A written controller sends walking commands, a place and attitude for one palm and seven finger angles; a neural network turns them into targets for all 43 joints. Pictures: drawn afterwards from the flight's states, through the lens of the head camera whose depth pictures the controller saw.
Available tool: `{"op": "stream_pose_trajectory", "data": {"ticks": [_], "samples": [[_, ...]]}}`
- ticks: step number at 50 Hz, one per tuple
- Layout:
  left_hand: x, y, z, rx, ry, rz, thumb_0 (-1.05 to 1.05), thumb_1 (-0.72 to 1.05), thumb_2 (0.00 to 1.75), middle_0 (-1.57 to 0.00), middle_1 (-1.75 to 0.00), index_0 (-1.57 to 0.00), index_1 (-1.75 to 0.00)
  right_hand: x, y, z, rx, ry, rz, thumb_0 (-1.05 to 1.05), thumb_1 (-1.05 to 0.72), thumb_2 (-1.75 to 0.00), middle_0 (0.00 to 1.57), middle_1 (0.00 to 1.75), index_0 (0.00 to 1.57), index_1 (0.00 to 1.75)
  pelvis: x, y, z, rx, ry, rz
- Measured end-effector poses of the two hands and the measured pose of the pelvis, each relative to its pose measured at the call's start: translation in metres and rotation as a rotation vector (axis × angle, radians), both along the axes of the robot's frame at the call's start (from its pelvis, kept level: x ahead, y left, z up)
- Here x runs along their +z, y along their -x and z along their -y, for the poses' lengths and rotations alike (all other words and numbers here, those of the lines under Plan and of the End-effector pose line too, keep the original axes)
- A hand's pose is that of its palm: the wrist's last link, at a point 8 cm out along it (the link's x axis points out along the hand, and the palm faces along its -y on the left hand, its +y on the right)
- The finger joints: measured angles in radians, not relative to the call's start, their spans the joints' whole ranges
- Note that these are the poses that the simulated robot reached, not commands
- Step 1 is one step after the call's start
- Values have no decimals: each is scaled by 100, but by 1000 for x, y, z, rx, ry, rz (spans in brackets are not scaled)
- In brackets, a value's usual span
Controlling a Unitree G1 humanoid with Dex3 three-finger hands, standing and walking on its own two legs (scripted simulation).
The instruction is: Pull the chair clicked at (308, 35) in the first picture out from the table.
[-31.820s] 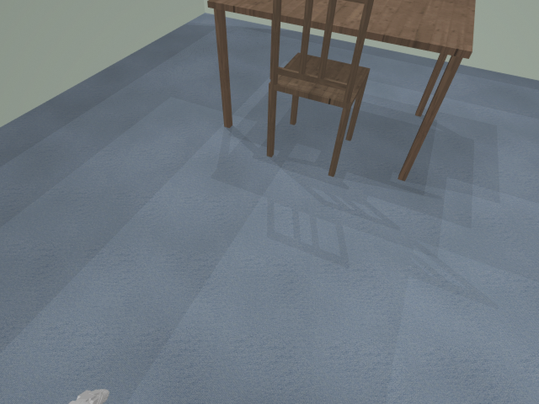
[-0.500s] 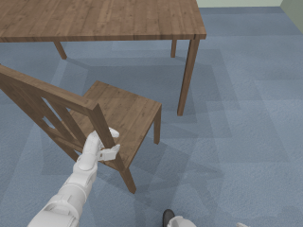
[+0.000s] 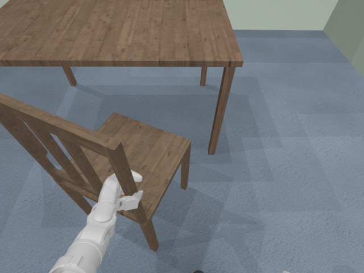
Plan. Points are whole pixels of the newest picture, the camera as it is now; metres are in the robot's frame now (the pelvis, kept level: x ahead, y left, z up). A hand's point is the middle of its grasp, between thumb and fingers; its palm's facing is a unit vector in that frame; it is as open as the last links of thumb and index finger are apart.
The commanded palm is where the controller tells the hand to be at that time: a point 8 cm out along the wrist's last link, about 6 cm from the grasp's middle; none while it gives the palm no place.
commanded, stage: stop walking, hand still on the chair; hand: left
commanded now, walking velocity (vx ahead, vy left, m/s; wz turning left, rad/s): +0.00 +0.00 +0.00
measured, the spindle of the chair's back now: (61, 157) +0.43 +0.34 -0.07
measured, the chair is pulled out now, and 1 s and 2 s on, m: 0.37 0.37 0.37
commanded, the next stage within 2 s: open the thumb and straighten the fingers in 0.60 s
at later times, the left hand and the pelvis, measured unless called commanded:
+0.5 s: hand (134, 196) +0.31 +0.12 -0.07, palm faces -0.05 -0.98 -0.19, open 6.3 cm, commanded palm +0.30 +0.17 -0.04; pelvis +0.04 +0.00 +0.00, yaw +2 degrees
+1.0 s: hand (130, 193) +0.32 +0.13 -0.06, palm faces -0.06 -0.98 -0.19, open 9.7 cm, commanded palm +0.30 +0.18 -0.04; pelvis +0.02 +0.00 -0.02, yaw +2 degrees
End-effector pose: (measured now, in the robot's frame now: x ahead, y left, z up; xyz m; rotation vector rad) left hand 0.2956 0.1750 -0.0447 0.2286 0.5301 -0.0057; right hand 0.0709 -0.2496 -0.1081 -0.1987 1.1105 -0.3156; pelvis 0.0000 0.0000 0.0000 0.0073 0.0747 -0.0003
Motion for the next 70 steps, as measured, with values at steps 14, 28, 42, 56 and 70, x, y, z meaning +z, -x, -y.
{"op": "stream_pose_trajectory", "data": {"ticks": [14,28,42,56,70], "samples": [[0,-3,0,-10,5,-20,14,53,74,-19,-124,-50,-145,7,-91,-14,117,-25,128,0,-91,-90,21,30,20,30,2,-42,-2,29,16,34],[0,0,1,20,22,-12,14,55,72,-17,-123,-50,-145,16,-108,-13,152,-25,170,0,-91,-90,21,30,20,30,2,-44,3,31,13,53],[1,-3,-4,4,45,25,12,48,70,-24,-128,-50,-145,4,-73,1,128,-65,136,0,-91,-90,21,30,20,30,-8,-32,6,37,6,-28],[8,-8,-15,12,28,30,1,-34,30,-35,-113,-41,-117,-21,-64,-8,165,-113,204,1,-91,-90,20,30,20,30,-29,-11,-1,37,-3,-96],[6,-17,-21,19,31,15,-1,-53,21,-10,-29,-11,-29,-24,-69,-11,192,-97,223,1,-91,-90,20,30,20,30,-35,-10,1,47,1,-113]]}}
